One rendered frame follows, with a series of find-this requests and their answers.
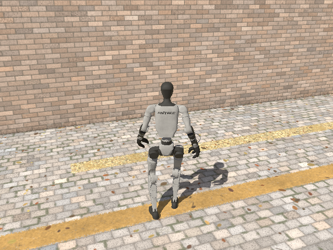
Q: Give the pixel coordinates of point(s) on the robot left forearm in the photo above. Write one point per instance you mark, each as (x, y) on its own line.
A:
(141, 134)

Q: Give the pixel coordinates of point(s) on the right robot upper arm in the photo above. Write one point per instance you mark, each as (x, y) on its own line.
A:
(185, 117)

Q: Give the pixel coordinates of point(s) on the humanoid robot head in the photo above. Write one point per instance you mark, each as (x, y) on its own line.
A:
(167, 91)

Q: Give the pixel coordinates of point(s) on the robot right forearm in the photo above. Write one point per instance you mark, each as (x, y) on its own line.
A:
(192, 138)

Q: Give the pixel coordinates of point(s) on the left robot upper arm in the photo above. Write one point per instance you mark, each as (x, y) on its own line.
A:
(147, 117)

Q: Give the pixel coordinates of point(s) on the right robot hand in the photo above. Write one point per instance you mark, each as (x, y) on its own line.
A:
(196, 150)

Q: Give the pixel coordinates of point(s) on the robot left foot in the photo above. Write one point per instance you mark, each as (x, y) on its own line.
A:
(155, 214)

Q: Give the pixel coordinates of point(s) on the left robot hand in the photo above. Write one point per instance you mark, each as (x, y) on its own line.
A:
(143, 140)

